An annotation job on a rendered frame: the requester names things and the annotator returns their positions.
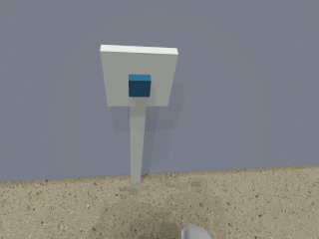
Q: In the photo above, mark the right robot thigh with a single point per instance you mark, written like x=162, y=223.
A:
x=193, y=232

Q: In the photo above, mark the panel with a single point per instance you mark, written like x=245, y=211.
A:
x=118, y=62

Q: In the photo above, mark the button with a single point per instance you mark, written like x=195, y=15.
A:
x=140, y=86

